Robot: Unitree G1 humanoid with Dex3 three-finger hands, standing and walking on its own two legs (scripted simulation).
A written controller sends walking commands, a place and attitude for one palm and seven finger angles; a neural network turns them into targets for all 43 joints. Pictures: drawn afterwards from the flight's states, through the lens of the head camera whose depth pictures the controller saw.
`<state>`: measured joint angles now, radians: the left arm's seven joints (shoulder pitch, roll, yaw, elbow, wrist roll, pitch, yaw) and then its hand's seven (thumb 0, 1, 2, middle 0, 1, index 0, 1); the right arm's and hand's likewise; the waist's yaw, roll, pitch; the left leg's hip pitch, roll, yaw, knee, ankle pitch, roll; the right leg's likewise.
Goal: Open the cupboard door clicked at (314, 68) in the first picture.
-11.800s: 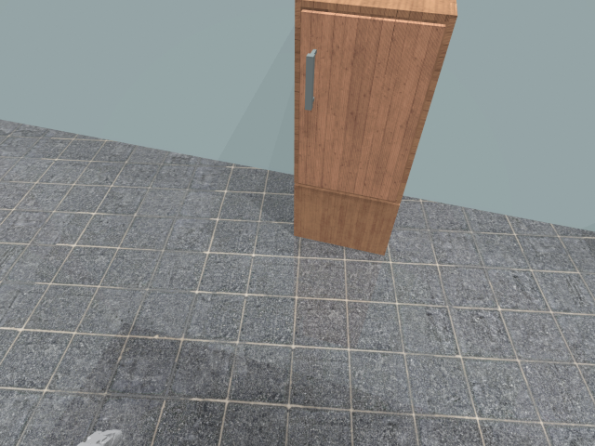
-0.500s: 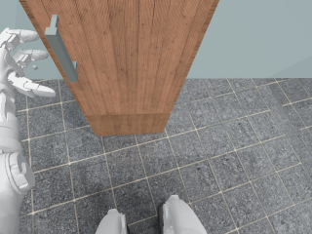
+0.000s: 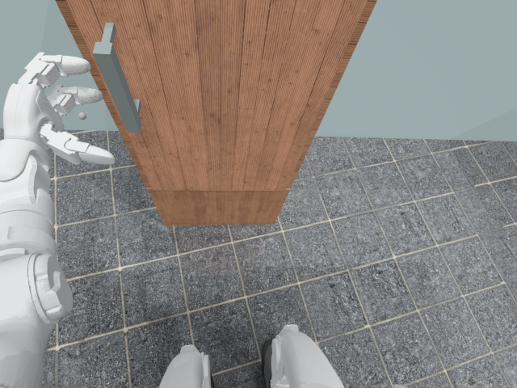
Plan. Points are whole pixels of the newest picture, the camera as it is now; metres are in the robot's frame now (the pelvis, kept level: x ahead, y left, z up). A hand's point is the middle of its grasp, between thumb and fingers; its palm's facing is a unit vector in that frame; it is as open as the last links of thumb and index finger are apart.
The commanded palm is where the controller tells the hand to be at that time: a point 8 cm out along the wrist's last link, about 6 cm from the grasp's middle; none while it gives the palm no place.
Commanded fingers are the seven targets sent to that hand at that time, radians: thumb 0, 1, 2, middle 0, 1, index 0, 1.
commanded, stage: move the hooked fingers beside the handle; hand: left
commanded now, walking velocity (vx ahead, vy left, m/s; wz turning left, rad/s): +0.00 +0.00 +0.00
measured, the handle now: (123, 83) +0.55 +0.17 +0.07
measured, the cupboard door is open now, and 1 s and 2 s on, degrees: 0 0 0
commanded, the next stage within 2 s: slide the fingers in behind the handle in 0.14 s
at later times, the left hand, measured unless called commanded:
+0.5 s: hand (95, 111) +0.51 +0.20 +0.06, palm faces -0.06 -1.00 +0.00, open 14.0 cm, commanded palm +0.48 +0.25 +0.06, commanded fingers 0.00 -0.50 0.30 -0.30 -1.20 -0.30 -1.20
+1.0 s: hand (118, 114) +0.50 +0.17 +0.06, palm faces -0.06 -1.00 -0.02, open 13.9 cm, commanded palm +0.49 +0.21 +0.06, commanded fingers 0.00 -0.50 0.30 -0.30 -1.20 -0.30 -1.20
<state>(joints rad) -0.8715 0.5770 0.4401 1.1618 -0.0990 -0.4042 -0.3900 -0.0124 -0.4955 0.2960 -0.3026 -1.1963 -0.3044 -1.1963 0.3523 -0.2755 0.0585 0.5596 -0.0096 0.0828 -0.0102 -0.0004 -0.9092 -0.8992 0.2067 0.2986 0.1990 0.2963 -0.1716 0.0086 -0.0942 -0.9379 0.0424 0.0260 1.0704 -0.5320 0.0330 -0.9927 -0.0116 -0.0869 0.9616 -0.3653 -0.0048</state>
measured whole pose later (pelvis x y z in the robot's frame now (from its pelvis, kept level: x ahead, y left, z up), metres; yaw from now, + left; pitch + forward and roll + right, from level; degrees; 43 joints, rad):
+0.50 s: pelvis +0.00 +0.00 +0.00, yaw +0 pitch +24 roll -3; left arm -0.87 0.56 0.43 1.14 -0.11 -0.39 -0.39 -0.01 -0.50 0.30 -0.30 -1.20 -0.30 -1.20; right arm 0.40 -0.28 0.05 0.58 -0.01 0.09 0.00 0.00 -0.91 -0.90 0.21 0.30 0.20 0.30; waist -0.18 0.02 -0.10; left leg -0.95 0.05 0.03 1.07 -0.53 0.03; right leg -1.00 0.00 -0.08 0.96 -0.36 -0.01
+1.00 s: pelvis +0.01 +0.00 +0.00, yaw +0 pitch +23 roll -3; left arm -0.86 0.46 0.36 1.12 -0.10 -0.43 -0.29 -0.01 -0.50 0.30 -0.30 -1.20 -0.31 -1.21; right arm 0.38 -0.26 0.04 0.59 -0.02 0.08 0.02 0.00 -0.91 -0.90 0.21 0.30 0.20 0.30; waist -0.16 0.02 -0.11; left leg -0.94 0.04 0.02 1.07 -0.54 0.03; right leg -1.00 -0.01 -0.08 0.97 -0.38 -0.01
